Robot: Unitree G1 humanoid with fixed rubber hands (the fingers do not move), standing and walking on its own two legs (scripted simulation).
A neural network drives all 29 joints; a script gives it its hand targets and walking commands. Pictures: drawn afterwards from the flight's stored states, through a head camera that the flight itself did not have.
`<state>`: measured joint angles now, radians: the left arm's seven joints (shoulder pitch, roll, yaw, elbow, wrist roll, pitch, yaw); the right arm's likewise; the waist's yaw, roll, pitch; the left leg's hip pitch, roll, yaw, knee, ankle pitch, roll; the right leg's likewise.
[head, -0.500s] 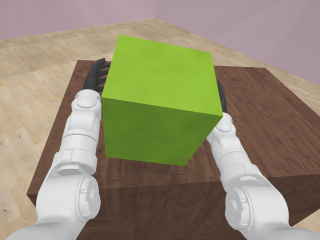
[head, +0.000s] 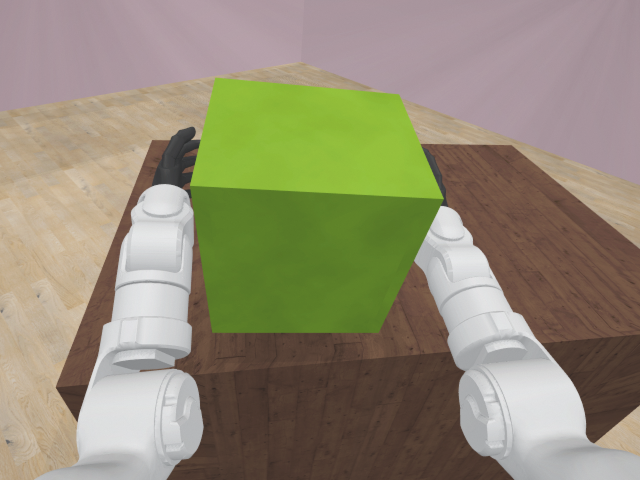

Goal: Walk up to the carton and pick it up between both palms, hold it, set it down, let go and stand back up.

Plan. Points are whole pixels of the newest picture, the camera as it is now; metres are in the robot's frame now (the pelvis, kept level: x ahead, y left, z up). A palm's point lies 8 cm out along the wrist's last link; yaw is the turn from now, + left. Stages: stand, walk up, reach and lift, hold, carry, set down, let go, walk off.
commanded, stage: reach and lift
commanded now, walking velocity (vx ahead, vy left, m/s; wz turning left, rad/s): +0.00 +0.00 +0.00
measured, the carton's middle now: (303, 216) +0.40 +0.01 +0.19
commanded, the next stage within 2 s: hold in 1.46 s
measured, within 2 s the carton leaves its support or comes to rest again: neither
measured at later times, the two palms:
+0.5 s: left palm (169, 184) +0.38 +0.16 +0.24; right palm (441, 178) +0.38 -0.15 +0.26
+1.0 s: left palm (181, 163) +0.39 +0.15 +0.27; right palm (456, 149) +0.40 -0.17 +0.29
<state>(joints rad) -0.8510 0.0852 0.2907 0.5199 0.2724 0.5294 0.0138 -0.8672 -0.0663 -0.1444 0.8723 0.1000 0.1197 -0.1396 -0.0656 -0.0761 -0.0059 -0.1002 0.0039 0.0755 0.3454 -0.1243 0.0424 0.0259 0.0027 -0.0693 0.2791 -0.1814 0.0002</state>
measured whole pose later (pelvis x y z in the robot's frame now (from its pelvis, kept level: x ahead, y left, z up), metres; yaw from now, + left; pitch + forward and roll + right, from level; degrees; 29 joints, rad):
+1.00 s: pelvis +0.01 -0.01 +0.00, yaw +0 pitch -1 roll -1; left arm -0.89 0.11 0.26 0.42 0.13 0.86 0.10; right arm -1.10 -0.22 0.04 0.86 0.41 0.54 -0.20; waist -0.07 0.00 -0.18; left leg -0.22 0.02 0.05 0.38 -0.14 0.03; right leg -0.08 0.03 -0.05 0.29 -0.19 -0.01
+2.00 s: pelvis +0.00 -0.02 +0.00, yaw +0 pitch +1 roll -2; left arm -1.03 0.16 0.28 0.52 0.13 0.93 0.06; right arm -1.24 -0.25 0.04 0.95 0.44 0.65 -0.23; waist -0.07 0.00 -0.24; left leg -0.28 0.02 0.02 0.39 -0.12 0.01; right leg -0.14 0.05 -0.04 0.30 -0.17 -0.03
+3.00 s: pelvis +0.01 -0.02 +0.00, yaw +0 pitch +0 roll -2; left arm -1.00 0.14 0.28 0.49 0.14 0.94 0.06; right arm -1.21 -0.26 0.05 0.92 0.45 0.68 -0.23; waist -0.07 0.01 -0.25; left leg -0.26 0.02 0.00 0.40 -0.14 0.01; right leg -0.11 0.06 -0.02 0.29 -0.18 -0.03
